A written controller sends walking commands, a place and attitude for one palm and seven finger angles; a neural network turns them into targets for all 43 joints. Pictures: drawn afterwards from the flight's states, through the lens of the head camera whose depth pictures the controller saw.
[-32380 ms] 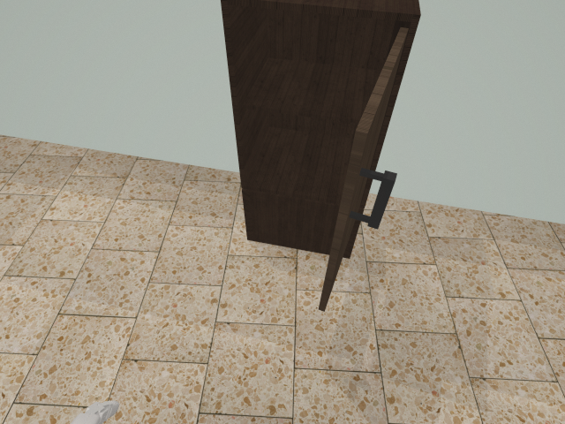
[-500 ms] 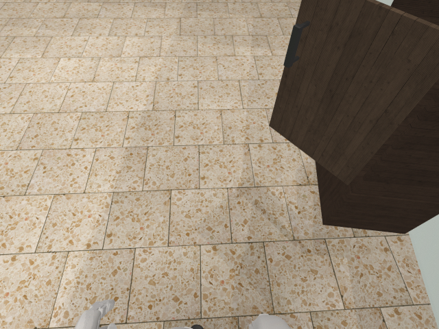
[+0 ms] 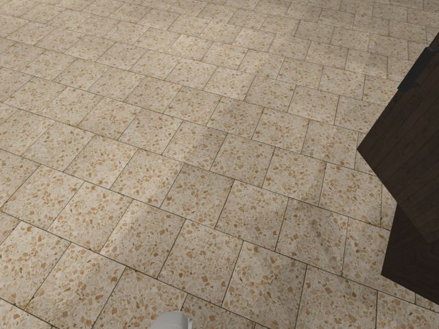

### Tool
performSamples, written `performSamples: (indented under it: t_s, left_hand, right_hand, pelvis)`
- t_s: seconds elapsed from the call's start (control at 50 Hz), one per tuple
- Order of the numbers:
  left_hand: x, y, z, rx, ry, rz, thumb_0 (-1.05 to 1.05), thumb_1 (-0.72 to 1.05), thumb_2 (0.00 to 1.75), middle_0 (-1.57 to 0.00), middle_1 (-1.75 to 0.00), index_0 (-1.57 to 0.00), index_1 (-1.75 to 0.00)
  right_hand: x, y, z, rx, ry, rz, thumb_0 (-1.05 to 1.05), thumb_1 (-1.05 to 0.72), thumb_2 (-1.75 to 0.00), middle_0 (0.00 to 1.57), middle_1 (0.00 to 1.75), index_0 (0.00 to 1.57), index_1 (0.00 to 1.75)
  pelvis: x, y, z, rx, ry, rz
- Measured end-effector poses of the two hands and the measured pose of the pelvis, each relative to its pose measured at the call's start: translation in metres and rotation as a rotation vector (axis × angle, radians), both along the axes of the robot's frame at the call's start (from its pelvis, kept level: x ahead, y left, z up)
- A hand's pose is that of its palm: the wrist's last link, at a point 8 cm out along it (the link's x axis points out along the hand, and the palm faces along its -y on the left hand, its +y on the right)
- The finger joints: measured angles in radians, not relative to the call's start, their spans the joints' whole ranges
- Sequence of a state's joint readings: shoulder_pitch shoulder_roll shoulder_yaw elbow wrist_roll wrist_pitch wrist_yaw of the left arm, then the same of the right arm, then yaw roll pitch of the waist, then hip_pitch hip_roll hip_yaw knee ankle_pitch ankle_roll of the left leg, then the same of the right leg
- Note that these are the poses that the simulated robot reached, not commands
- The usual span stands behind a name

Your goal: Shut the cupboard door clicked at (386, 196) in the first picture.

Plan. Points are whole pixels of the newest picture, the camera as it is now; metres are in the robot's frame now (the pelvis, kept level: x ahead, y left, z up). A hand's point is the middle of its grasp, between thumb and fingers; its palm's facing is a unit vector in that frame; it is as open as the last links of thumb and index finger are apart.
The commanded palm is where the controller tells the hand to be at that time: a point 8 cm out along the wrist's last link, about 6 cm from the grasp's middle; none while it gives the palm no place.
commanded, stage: walk to a spot facing it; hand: left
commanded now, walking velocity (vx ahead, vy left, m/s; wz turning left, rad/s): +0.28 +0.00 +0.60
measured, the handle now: (422, 69) +0.77 -0.51 +0.01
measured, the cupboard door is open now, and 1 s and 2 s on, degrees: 48 48 48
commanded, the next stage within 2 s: turn to face it in 0.90 s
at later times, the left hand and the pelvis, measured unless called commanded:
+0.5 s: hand (117, 277) +0.22 +0.24 -0.15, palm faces +0.18 -0.95 -0.26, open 7.4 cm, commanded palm none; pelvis +0.13 +0.01 -0.01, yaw +13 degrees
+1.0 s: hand (126, 320) +0.14 +0.21 -0.19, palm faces +0.58 -0.79 -0.19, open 7.4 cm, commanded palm none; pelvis +0.29 +0.09 -0.02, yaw +32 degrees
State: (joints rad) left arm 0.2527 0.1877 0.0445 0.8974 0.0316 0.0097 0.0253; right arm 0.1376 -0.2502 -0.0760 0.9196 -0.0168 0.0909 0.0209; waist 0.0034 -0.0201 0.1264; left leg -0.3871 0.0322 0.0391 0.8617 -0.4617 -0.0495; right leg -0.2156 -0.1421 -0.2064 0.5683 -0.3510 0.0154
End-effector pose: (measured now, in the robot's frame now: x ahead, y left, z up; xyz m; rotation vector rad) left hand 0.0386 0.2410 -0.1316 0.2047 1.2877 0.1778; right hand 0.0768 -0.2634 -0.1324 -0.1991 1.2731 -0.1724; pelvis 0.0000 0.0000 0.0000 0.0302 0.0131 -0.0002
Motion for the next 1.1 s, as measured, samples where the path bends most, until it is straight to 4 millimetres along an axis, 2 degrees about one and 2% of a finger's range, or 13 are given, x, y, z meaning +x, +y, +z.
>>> performSamples:
  t_s: [0.1, 0.18, 0.28, 0.4, 0.46, 0.52, 0.58, 0.64, 0.76, 0.86, 0.98, 1.04, 1.1]
  left_hand:
    - [-0.041, 0.035, -0.025, -0.022, 0.081, 0.113, 0.01, 0.9, 0.9, -0.2, -0.3, -0.2, -0.3]
    - [-0.038, 0.052, -0.02, -0.021, 0.098, 0.141, 0.01, 0.9, 0.9, -0.2, -0.3, -0.2, -0.3]
    - [0.01, 0.062, -0.003, -0.019, -0.021, 0.148, 0.01, 0.91, 0.9, -0.2, -0.29, -0.19, -0.3]
    - [0.092, 0.058, 0.013, -0.002, -0.158, 0.125, 0.01, 0.91, 0.9, -0.2, -0.29, -0.19, -0.3]
    - [0.135, 0.049, 0.017, 0.014, -0.205, 0.103, 0.01, 0.91, 0.9, -0.2, -0.29, -0.19, -0.3]
    - [0.168, 0.04, 0.015, 0.043, -0.263, 0.107, 0.01, 0.9, 0.9, -0.2, -0.3, -0.2, -0.3]
    - [0.173, 0.03, 0.019, 0.047, -0.263, 0.162, 0.01, 0.9, 0.9, -0.2, -0.3, -0.2, -0.3]
    - [0.164, 0.019, 0.021, 0.032, -0.206, 0.235, 0.0, 0.9, 0.9, -0.2, -0.3, -0.2, -0.3]
    - [0.132, 0.01, 0.017, 0.013, -0.086, 0.404, 0.0, 0.93, 0.9, -0.2, -0.3, -0.2, -0.3]
    - [0.101, 0.003, 0.005, -0.033, 0.035, 0.521, 0.0, 0.93, 0.9, -0.2, -0.3, -0.2, -0.3]
    - [0.076, 0.004, -0.018, -0.115, 0.169, 0.647, 0.0, 0.91, 0.9, -0.2, -0.3, -0.2, -0.3]
    - [0.079, 0.025, -0.033, -0.13, 0.199, 0.677, 0.01, 0.91, 0.9, -0.2, -0.3, -0.2, -0.3]
    - [0.106, 0.057, -0.032, -0.09, 0.139, 0.677, 0.01, 0.91, 0.9, -0.2, -0.3, -0.2, -0.3]
  right_hand:
    - [0.057, 0.036, 0.004, -0.025, -0.116, 0.131, 0.01, -0.91, -0.89, 0.19, 0.3, 0.2, 0.3]
    - [0.069, 0.056, 0.016, -0.03, -0.141, 0.174, 0.0, -0.91, -0.89, 0.19, 0.3, 0.2, 0.3]
    - [0.061, 0.064, 0.017, -0.018, -0.067, 0.185, 0.0, -0.9, -0.89, 0.2, 0.3, 0.2, 0.3]
    - [0.052, 0.054, 0.003, 0.011, 0.066, 0.165, 0.0, -0.9, -0.89, 0.2, 0.3, 0.2, 0.3]
    - [0.058, 0.043, -0.009, 0.026, 0.124, 0.147, 0.01, -0.9, -0.89, 0.2, 0.3, 0.2, 0.3]
    - [0.076, 0.029, -0.027, 0.037, 0.175, 0.151, 0.01, -0.9, -0.89, 0.2, 0.3, 0.2, 0.3]
    - [0.111, 0.024, -0.026, 0.032, 0.19, 0.197, 0.01, -0.9, -0.89, 0.2, 0.3, 0.2, 0.3]
    - [0.161, 0.026, -0.015, 0.031, 0.15, 0.25, 0.01, -0.91, -0.89, 0.2, 0.3, 0.2, 0.3]
    - [0.27, 0.057, 0.002, 0.035, 0.049, 0.372, 0.01, -0.91, -0.9, 0.19, 0.3, 0.19, 0.3]
    - [0.359, 0.113, 0.006, 0.047, -0.033, 0.513, 0.01, -0.91, -0.9, 0.19, 0.3, 0.19, 0.3]
    - [0.455, 0.209, 0.006, 0.062, -0.171, 0.692, 0.01, -0.91, -0.9, 0.19, 0.3, 0.19, 0.3]
    - [0.483, 0.243, 0.004, 0.056, -0.252, 0.728, 0.0, -0.91, -0.89, 0.19, 0.3, 0.19, 0.3]
    - [0.488, 0.258, 0.011, 0.036, -0.246, 0.746, 0.0, -0.91, -0.89, 0.19, 0.3, 0.2, 0.3]
  pelvis:
    - [0.008, 0.022, -0.015, -0.016, 0.009, 0.065]
    - [0.02, 0.03, -0.007, -0.028, 0.006, 0.088]
    - [0.042, 0.034, 0.004, -0.04, -0.003, 0.144]
    - [0.08, 0.027, 0.004, -0.024, -0.005, 0.189]
    - [0.107, 0.019, -0.002, -0.01, -0.004, 0.202]
    - [0.134, 0.009, -0.015, -0.007, -0.005, 0.24]
    - [0.154, 0.005, -0.01, -0.008, -0.017, 0.293]
    - [0.176, 0.005, 0.001, 0.0, -0.011, 0.334]
    - [0.22, 0.014, 0.01, -0.01, 0.003, 0.427]
    - [0.251, 0.034, 0.007, -0.028, -0.003, 0.499]
    - [0.284, 0.079, -0.012, -0.033, -0.019, 0.562]
    - [0.295, 0.1, -0.024, -0.043, -0.029, 0.584]
    - [0.303, 0.111, -0.018, -0.037, -0.035, 0.585]
